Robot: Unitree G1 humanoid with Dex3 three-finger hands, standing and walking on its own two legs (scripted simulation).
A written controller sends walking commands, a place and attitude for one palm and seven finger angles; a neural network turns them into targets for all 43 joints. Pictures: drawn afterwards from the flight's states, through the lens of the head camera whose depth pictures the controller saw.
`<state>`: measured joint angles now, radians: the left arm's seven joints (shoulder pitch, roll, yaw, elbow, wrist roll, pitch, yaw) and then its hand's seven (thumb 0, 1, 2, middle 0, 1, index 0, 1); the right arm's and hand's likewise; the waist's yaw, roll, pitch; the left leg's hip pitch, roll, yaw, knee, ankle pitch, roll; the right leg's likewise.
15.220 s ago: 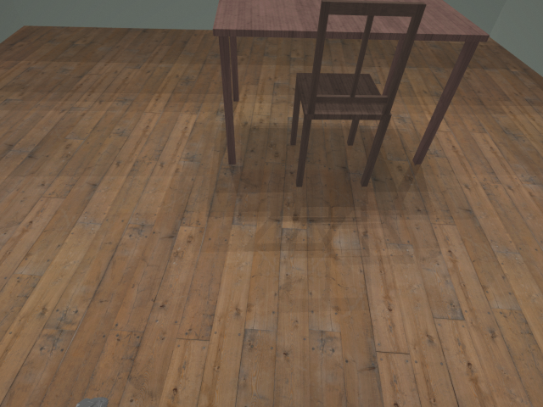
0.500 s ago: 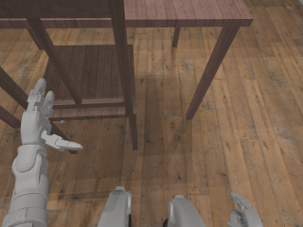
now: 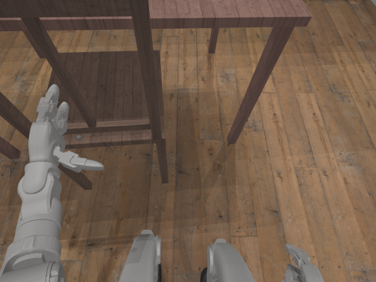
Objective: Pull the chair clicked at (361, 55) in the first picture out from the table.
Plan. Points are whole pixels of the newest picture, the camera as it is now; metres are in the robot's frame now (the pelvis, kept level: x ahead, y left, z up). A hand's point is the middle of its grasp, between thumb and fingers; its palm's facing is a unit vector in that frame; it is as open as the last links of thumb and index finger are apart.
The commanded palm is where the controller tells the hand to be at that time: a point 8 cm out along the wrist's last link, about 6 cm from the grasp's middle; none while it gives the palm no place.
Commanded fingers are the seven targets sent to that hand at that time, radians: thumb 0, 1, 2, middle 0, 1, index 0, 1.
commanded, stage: push the fingers through the gap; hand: left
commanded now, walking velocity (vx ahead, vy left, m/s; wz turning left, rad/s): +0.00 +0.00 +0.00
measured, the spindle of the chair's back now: (69, 84) +0.51 +0.28 +0.06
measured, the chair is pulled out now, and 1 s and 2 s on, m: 0.00 0.00 0.00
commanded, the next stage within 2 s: hook a spindle and tug to test in 1.28 s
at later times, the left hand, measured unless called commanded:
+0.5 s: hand (80, 117) +0.44 +0.25 +0.04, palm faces +0.17 -0.98 -0.05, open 16.9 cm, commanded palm +0.41 +0.29 +0.03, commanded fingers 0.00 -0.50 0.30 -0.06 -0.08 -0.06 -0.08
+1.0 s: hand (82, 102) +0.48 +0.26 +0.03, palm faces +0.15 -0.99 -0.03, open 16.9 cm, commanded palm +0.46 +0.29 +0.03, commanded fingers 0.00 -0.50 0.30 -0.06 -0.08 -0.06 -0.08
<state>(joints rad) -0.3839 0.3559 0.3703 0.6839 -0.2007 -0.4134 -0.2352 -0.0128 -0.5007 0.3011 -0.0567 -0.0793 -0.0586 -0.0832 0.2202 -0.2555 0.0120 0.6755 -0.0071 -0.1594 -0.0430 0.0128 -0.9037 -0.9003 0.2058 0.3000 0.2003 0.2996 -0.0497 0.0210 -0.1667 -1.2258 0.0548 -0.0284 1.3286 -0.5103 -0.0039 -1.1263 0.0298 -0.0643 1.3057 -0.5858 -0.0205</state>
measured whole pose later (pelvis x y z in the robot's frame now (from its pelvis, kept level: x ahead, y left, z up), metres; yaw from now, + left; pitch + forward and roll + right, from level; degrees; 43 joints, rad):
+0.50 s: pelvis +0.00 +0.00 -0.01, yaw -1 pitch +25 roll -3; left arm -0.57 0.44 0.45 0.88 -0.15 -0.45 -0.23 -0.01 -0.50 0.30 -0.06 -0.08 -0.06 -0.08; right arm 0.25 -0.27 0.01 0.70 -0.02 -0.13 -0.03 0.01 -0.90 -0.90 0.21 0.30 0.20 0.30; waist -0.08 0.02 -0.16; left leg -1.27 0.07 -0.03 1.35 -0.52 -0.01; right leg -1.18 0.04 -0.07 1.33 -0.59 -0.03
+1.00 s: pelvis -0.01 +0.01 -0.01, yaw -2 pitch +27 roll -5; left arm -0.77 0.54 0.48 1.06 -0.10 -0.44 -0.24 -0.01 -0.50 0.30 -0.06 -0.08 -0.06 -0.08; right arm 0.28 -0.27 0.03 0.70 -0.02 -0.09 -0.02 0.01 -0.90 -0.90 0.21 0.30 0.20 0.30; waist -0.13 0.02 -0.16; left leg -1.35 0.07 -0.04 1.39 -0.51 0.01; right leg -1.24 0.04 -0.07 1.34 -0.57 -0.01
